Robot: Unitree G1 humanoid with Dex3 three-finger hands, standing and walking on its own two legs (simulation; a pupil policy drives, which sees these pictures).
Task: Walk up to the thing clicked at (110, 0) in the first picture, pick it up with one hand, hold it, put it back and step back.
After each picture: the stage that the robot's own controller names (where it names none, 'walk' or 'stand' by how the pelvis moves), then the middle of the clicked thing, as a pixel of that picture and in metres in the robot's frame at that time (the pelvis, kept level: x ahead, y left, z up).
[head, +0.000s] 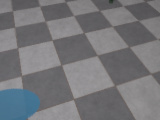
stand; out of the picture +2.35 -0.50 -0.72
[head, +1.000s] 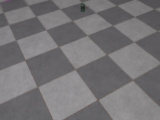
walk; (82, 7) +2.24 -0.04 -0.69
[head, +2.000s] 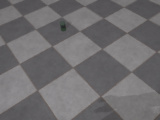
walk; (63, 26) +1.61 +0.29 -0.71
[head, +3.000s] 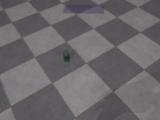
walk; (66, 56) +1.12 +0.22 -0.72
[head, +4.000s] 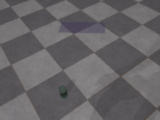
walk; (63, 91) +0.72 +0.21 -0.71
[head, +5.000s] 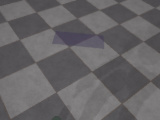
walk; out of the picture +0.43 +0.16 -0.70
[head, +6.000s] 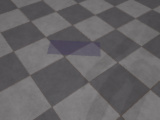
stand; out of the picture +0.32 +0.20 -0.72
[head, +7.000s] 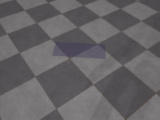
stand; out of the picture +0.32 +0.18 -0.72
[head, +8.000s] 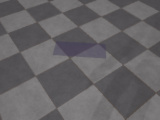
stand; out of the picture +0.32 +0.18 -0.73
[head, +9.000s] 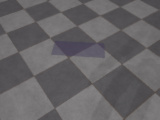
stand; out of the picture +0.31 +0.20 -0.73
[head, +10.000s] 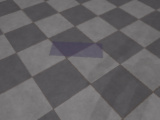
stand; out of the picture +0.31 +0.21 -0.73
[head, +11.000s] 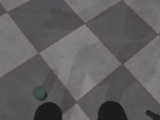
go down; (40, 93) +0.36 +0.20 -0.49
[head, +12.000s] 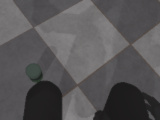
go down; (34, 73) +0.40 +0.21 -0.32
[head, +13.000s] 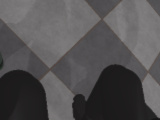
close in; out of the picture +0.39 +0.24 -0.24
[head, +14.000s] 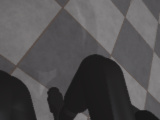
close; out of the picture +0.39 +0.26 -0.22
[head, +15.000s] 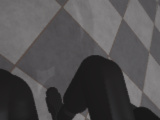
lift; out of the picture +0.38 +0.26 -0.22
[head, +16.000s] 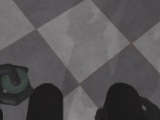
lift; (18, 85) +0.30 +0.21 -0.06
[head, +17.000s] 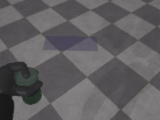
hold; (29, 86) +0.33 +0.17 +0.03
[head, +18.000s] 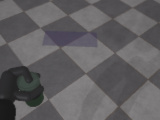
hold; (31, 90) +0.32 +0.17 +0.00
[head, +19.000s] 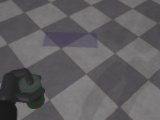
hold; (32, 92) +0.32 +0.17 -0.01
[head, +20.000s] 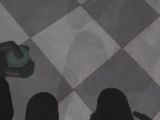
crouch; (21, 63) +0.40 +0.19 -0.09
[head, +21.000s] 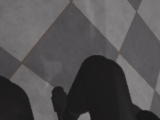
lower; out of the picture +0.41 +0.26 -0.22
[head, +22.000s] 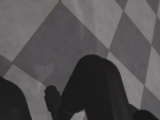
lower; out of the picture +0.40 +0.28 -0.22
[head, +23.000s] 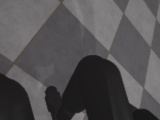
lower; out of the picture +0.40 +0.27 -0.22
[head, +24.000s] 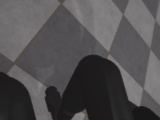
lower; out of the picture +0.40 +0.27 -0.22
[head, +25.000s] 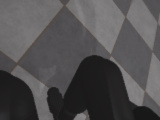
loosen; out of the picture +0.39 +0.26 -0.22
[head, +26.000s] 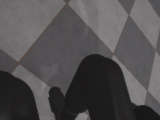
withdraw; out of the picture +0.38 +0.24 -0.22
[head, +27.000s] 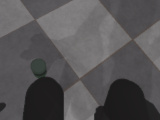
walk; (39, 68) +0.41 +0.19 -0.31
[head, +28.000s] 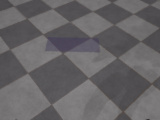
stand; out of the picture +0.32 +0.17 -0.65
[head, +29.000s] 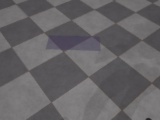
stand; out of the picture +0.33 +0.18 -0.67
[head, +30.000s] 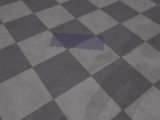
stand; out of the picture +0.33 +0.18 -0.69
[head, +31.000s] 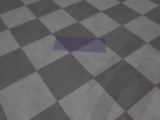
walk; out of the picture +0.34 +0.18 -0.72
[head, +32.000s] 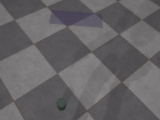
walk; (61, 104) +0.46 +0.10 -0.70
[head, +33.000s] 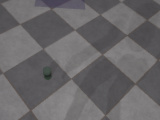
walk; (47, 73) +0.71 +0.22 -0.70
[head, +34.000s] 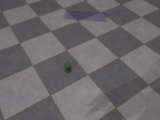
stand; (67, 67) +0.98 +0.17 -0.70
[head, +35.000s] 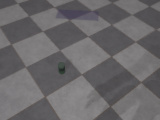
stand; (61, 68) +0.97 +0.18 -0.72
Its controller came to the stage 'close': yes
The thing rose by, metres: 0.71
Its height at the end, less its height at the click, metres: +0.00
